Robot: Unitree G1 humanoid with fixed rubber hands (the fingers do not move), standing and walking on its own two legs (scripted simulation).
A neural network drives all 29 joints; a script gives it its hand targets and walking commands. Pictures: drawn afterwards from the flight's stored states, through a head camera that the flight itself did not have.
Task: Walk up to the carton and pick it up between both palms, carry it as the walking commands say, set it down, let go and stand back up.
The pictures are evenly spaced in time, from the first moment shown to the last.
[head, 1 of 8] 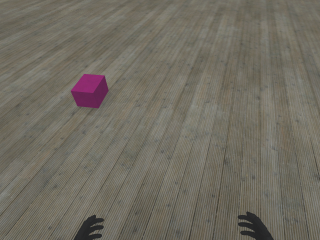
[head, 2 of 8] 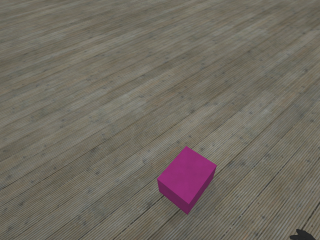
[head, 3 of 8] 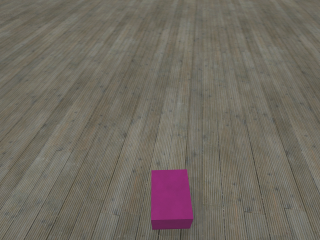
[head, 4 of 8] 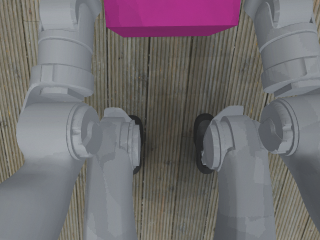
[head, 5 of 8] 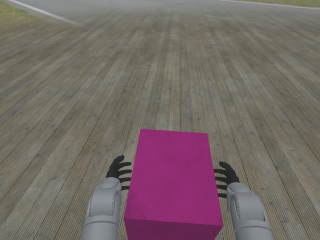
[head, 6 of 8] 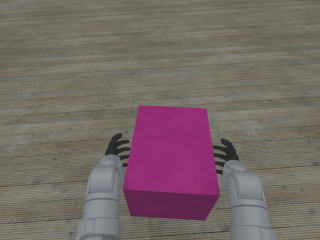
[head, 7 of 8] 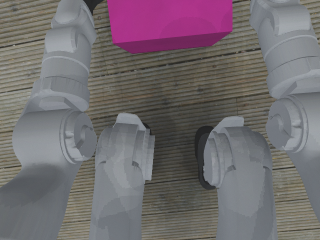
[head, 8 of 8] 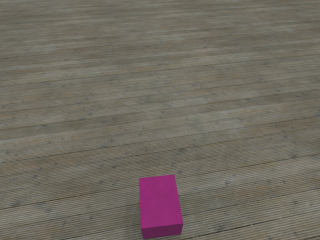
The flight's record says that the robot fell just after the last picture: no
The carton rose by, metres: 0.70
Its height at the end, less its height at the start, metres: +0.00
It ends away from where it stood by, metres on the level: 0.63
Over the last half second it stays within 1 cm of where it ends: yes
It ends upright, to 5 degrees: yes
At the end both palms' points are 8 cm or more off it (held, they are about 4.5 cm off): yes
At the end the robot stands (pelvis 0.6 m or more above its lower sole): yes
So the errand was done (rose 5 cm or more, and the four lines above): yes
